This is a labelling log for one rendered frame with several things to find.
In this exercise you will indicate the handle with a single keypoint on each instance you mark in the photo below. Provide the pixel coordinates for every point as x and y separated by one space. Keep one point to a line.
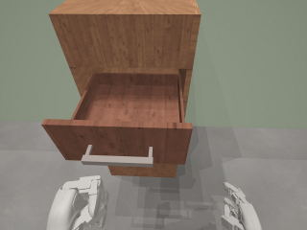
120 161

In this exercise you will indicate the cabinet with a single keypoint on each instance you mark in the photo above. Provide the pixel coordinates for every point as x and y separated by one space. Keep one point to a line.
129 36

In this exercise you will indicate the robot right hand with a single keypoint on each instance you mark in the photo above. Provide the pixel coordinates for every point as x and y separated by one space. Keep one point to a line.
243 215

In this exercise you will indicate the robot left hand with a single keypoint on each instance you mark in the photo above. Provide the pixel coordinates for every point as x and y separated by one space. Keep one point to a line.
87 197

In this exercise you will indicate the drawer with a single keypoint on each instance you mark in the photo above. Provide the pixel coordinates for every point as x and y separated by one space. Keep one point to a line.
124 114

